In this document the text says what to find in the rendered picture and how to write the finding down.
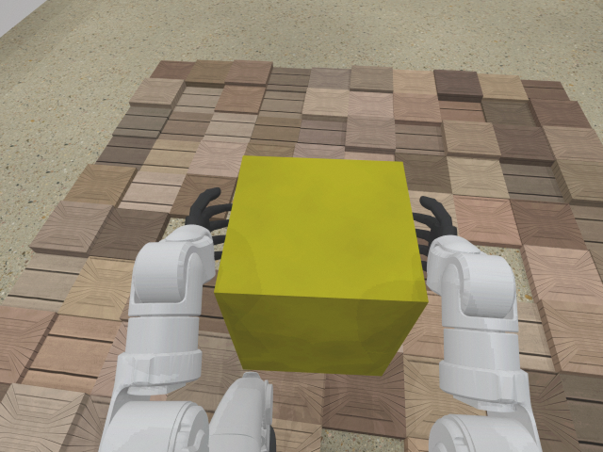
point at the left robot shin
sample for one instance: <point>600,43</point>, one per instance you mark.
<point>264,432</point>

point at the robot right forearm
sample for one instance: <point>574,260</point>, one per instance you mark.
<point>481,365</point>

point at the carton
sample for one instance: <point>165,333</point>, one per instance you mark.
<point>320,270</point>

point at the robot left upper arm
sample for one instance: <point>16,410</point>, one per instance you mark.
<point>158,426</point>

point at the left robot hand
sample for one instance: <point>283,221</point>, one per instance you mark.
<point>200,214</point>

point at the right robot hand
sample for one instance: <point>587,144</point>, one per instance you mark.
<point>440,224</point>

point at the robot right upper arm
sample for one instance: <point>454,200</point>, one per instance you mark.
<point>477,433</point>

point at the robot left thigh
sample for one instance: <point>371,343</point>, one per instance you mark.
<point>245,408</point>

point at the robot left forearm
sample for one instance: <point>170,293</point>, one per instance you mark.
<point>161,353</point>

